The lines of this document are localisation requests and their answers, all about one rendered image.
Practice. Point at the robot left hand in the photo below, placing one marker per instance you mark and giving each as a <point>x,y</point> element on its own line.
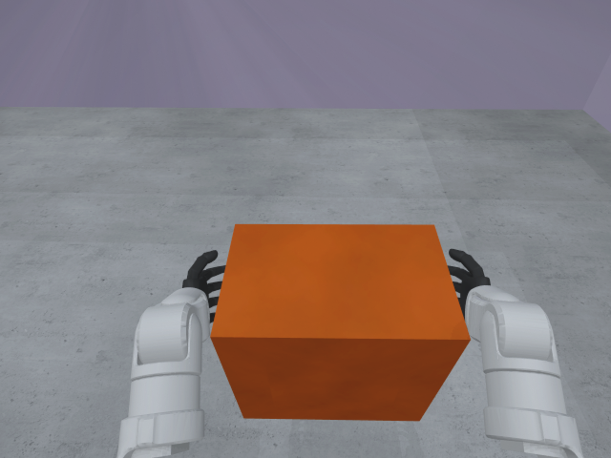
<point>197,278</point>

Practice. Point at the left robot forearm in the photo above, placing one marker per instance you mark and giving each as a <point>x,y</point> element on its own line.
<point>164,410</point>

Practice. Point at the robot right hand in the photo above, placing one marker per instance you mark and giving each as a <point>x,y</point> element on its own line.
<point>474,278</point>

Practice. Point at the right robot forearm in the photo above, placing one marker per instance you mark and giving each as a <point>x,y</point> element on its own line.
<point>526,408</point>

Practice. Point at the carton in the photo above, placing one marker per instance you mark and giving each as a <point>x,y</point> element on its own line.
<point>337,321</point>

